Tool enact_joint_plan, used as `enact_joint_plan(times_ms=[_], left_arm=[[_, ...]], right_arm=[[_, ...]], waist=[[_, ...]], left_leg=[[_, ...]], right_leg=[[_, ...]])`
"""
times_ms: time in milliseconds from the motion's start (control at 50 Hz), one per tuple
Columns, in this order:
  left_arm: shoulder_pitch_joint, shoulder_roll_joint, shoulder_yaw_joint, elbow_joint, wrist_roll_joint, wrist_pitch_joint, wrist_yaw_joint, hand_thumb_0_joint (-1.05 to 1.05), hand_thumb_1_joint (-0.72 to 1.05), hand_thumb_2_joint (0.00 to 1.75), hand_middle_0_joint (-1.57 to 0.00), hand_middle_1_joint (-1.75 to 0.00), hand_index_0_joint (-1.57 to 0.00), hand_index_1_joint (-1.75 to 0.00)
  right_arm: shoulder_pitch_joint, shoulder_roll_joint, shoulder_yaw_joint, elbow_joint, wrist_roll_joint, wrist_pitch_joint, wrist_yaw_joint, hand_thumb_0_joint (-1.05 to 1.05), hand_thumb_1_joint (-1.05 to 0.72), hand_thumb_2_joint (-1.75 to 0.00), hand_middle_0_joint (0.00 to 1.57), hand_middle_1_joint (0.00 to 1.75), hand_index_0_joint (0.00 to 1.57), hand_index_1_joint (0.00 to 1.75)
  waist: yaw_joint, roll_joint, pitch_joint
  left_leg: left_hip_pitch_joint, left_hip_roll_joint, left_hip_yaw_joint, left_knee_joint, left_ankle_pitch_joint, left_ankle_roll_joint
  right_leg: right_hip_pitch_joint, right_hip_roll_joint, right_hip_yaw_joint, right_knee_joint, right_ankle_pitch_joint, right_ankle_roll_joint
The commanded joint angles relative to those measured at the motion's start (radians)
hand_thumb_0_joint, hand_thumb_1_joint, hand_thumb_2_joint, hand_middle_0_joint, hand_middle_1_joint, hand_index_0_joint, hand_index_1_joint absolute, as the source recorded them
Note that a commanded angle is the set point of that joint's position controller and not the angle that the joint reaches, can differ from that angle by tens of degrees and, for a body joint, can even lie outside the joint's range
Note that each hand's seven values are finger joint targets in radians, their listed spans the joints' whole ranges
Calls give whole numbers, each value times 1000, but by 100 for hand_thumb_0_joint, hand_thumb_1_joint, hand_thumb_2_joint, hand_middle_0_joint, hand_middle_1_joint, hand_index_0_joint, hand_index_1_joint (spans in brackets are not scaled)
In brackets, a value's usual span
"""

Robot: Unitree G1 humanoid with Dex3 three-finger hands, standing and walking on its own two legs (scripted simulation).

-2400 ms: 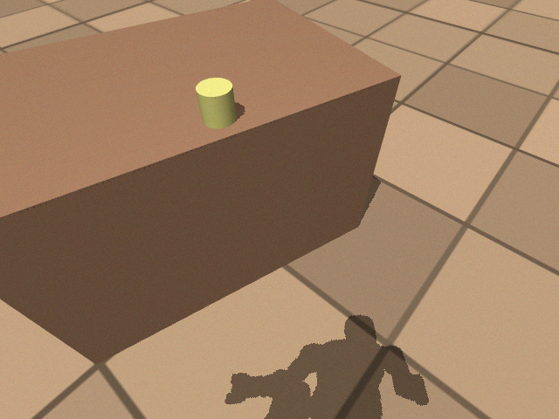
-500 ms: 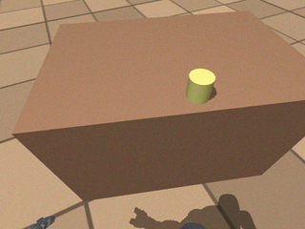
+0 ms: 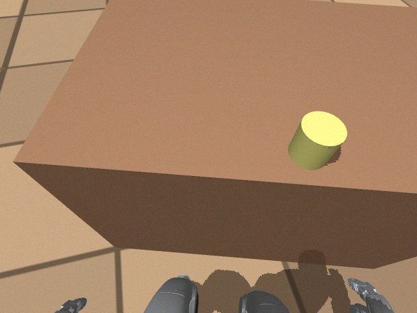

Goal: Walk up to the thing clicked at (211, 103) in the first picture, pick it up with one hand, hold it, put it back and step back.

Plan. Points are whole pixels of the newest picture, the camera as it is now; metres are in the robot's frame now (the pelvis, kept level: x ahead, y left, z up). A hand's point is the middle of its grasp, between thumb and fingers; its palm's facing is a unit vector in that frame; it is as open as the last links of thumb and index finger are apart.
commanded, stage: walk up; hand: right
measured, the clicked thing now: (315, 141) +0.44 -0.17 +0.05
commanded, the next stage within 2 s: none
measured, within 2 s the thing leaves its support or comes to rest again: neither
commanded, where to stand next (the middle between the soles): +0.04 +0.02 m, yaw +2 degrees
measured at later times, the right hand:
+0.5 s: hand out of the picture +0.05 -0.28 -0.14, palm faces -0.12 +0.92 -0.37, open 7.4 cm
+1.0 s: hand out of the picture +0.06 -0.26 -0.14, palm faces -0.09 +0.91 -0.39, open 7.4 cm
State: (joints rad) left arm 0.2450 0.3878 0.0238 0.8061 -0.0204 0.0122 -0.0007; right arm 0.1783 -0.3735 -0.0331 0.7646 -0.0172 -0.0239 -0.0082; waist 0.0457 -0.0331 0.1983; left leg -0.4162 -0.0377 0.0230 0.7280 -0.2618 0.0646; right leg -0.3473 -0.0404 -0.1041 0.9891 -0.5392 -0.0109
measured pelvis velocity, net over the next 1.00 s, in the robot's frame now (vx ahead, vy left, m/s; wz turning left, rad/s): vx -0.04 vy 0.01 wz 0.09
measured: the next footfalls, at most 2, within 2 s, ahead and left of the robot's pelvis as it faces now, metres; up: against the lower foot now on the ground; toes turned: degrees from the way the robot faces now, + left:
right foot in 0.22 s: +0.01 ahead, -0.16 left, +0.00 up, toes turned -2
left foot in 0.54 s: +0.01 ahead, +0.14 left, +0.00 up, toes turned +4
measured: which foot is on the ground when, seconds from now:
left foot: down 0.00-0.26, up 0.28-0.52, down 0.54-1.00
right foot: up 0.00-0.20, down 0.22-0.56, up 0.58-0.80, down 0.82-1.00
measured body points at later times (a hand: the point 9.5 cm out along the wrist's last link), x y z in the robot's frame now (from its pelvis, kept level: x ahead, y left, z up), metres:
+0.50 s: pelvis -0.05 +0.00 +0.01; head -0.01 -0.02 +0.46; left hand -0.03 +0.35 -0.07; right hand +0.06 -0.32 -0.12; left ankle -0.03 +0.15 -0.69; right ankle -0.03 -0.16 -0.71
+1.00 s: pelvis -0.04 +0.01 +0.01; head -0.04 +0.00 +0.46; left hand +0.00 +0.32 -0.11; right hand +0.06 -0.31 -0.11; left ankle -0.03 +0.13 -0.71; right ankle +0.01 -0.12 -0.71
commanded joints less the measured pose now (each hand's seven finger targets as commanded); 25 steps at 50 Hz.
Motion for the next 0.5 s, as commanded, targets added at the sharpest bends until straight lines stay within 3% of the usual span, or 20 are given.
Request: enact_joint_plan(times_ms=[0, 20, 60, 120, 160, 180, 200, 220, 240, 260, 280, 300, 320, 340, 380, 420, 440, 460, 480], left_arm=[[51, 206, 71, -44, 2, -3, 18, 0, 90, 90, -20, -30, -20, -30], [71, 203, 76, -25, 1, -1, 17, 0, 90, 90, -20, -30, -20, -30], [94, 198, 76, -5, 2, -4, 22, 0, 90, 90, -20, -30, -20, -30], [110, 201, 80, 10, 10, -24, 39, 0, 90, 90, -20, -30, -20, -30], [156, 194, 83, 32, 14, -37, 49, 0, 90, 90, -20, -30, -20, -30], [192, 191, 87, 53, 18, -45, 53, 0, 90, 90, -20, -30, -20, -30], [209, 222, 97, 63, 31, -56, 58, 0, 90, 90, -20, -30, -20, -30], [208, 305, 119, 46, 58, -66, 63, 0, 90, 90, -20, -30, -20, -30], [121, 406, 143, 5, 66, -65, 66, 0, 90, 90, -20, -30, -20, -30], [16, 442, 146, -26, 72, -68, 71, 0, 90, 90, -20, -30, -20, -30], [-27, 399, 143, -34, 62, -71, 71, 0, 90, 90, -20, -30, -20, -30], [-50, 330, 128, -34, 51, -76, 69, 0, 90, 90, -20, -30, -20, -30], [-62, 297, 114, -28, 52, -81, 68, 0, 90, 90, -20, -30, -20, -30], [-47, 279, 109, -18, 55, -83, 66, 0, 90, 90, -20, -30, -20, -30], [15, 289, 106, -14, 69, -89, 53, 0, 90, 90, -20, -30, -20, -30], [20, 288, 112, -20, 80, -80, 34, 0, 90, 90, -20, -30, -20, -30], [-4, 307, 118, -31, 78, -75, 27, 0, 90, 90, -20, -30, -20, -30], [-24, 310, 115, -37, 71, -66, 19, 0, 90, 90, -20, -30, -20, -30], [-15, 304, 109, -37, 62, -54, 12, 0, 90, 90, -20, -30, -20, -30]], right_arm=[[16, -247, -73, -79, 15, -6, -31, 0, -90, -90, 20, 30, 20, 30], [-5, -249, -69, -80, 10, -2, -30, 0, -90, -90, 20, 30, 20, 30], [-22, -273, -79, -79, 0, 11, -19, 0, -90, -90, 20, 30, 20, 30], [-10, -275, -91, -87, -19, 35, 0, 0, -90, -90, 20, 30, 20, 30], [-32, -273, -97, -95, -24, 50, 12, 0, -90, -90, 20, 30, 20, 30], [-51, -269, -98, -101, -22, 60, 19, 0, -90, -90, 20, 30, 20, 30], [-74, -233, -87, -104, -13, 68, 22, 0, -90, -90, 20, 30, 20, 30], [-102, -172, -70, -125, -6, 71, 24, 0, -90, -90, 20, 30, 20, 30], [-114, -175, -75, -133, -19, 74, 19, 0, -90, -90, 20, 30, 20, 30], [-115, -240, -98, -111, -22, 81, 13, 0, -90, -90, 20, 30, 20, 30], [-74, -272, -109, -88, -21, 79, 18, 0, -90, -90, 20, 30, 20, 30], [-37, -273, -113, -51, -15, 74, 28, 0, -90, -90, 20, 30, 20, 30], [3, -236, -109, -24, -5, 68, 35, 0, -90, -90, 20, 30, 20, 30], [18, -207, -102, -10, -2, 65, 38, 0, -90, -90, 20, 30, 20, 30], [-14, -202, -92, -12, -2, 58, 42, 0, -90, -90, 20, 30, 20, 30], [-51, -194, -79, -4, 4, 36, 46, 0, -90, -90, 20, 30, 20, 30], [-35, -196, -79, 4, 2, 27, 47, 0, -90, -90, 20, 30, 20, 30], [4, -202, -83, 25, 2, 18, 45, 0, -90, -90, 20, 30, 20, 30], [37, -199, -86, 50, 2, 8, 39, 0, -90, -90, 20, 30, 20, 30]], waist=[[-31, 145, -297], [-20, 156, -272], [-26, 199, -247], [-55, 222, -260], [-35, 204, -287], [-10, 181, -294], [16, 104, -281], [36, -122, -217], [27, -220, -141], [9, -225, -98], [-25, -162, -83], [-55, -49, -64], [-72, -48, -84], [-65, -78, -107], [-18, -131, -131], [16, -204, -156], [9, -239, -168], [-9, -237, -182], [-27, -200, -190]], left_leg=[[171, 300, -323, -231, 549, 204], [111, 279, -285, -232, 484, 184], [66, 236, -256, -237, 401, 167], [128, 213, -276, -215, 318, 171], [126, 193, -267, -166, 249, 157], [86, 178, -254, -119, 182, 135], [-34, 145, -238, -37, 119, 90], [-243, 39, -169, 151, -24, 21], [-285, -31, -147, 315, -303, -41], [-249, 28, -237, 465, -308, -51], [-228, 60, -266, 486, -278, -59], [-205, 24, -242, 472, -228, -66], [-178, -14, -212, 469, -179, -69], [-152, -25, -184, 436, -141, -72], [-106, 2, -125, 284, -135, -76], [-104, 21, -51, 80, -200, -81], [-52, 38, -24, 10, -213, -82], [18, 24, 4, -70, -206, -83], [126, 2, 32, -193, -120, -79]], right_leg=[[-34, -36, 149, 114, -91, -12], [-16, -35, 130, 104, -47, -14], [11, -23, 85, 24, 3, -14], [-11, 4, 45, -108, 6, 0], [54, 31, 15, -270, 99, 5], [136, 41, 6, -405, 193, -3], [222, 9, 83, -478, 212, -22], [240, -203, 408, -639, 88, -83], [67, -451, 658, -727, 92, -226], [-19, -531, 743, -720, 181, -321], [-16, -513, 656, -671, 311, -330], [-2, -389, 441, -608, 417, -273], [33, -296, 298, -570, 494, -220], [54, -228, 217, -554, 481, -171], [86, -193, 203, -559, 334, -144], [195, -178, 181, -547, 213, -151], [179, -197, 180, -539, 157, -160], [158, -200, 181, -499, 167, -161], [99, -187, 157, -439, 211, -150]])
